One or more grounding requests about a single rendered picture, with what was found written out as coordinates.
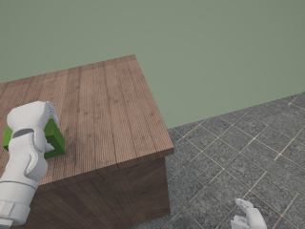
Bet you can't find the right robot hand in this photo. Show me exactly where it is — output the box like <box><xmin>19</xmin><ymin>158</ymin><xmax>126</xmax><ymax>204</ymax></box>
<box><xmin>231</xmin><ymin>198</ymin><xmax>267</xmax><ymax>229</ymax></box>

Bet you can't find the sponge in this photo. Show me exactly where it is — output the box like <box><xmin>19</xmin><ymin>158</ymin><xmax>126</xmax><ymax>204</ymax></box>
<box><xmin>3</xmin><ymin>118</ymin><xmax>66</xmax><ymax>159</ymax></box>

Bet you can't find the table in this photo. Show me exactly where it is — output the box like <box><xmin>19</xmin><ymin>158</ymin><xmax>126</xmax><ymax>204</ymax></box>
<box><xmin>0</xmin><ymin>54</ymin><xmax>174</xmax><ymax>229</ymax></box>

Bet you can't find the left robot forearm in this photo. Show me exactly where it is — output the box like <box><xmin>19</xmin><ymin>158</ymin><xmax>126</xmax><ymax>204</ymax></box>
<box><xmin>0</xmin><ymin>125</ymin><xmax>48</xmax><ymax>229</ymax></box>

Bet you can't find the left robot hand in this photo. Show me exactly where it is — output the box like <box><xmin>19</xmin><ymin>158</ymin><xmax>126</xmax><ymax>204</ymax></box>
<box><xmin>7</xmin><ymin>101</ymin><xmax>59</xmax><ymax>153</ymax></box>

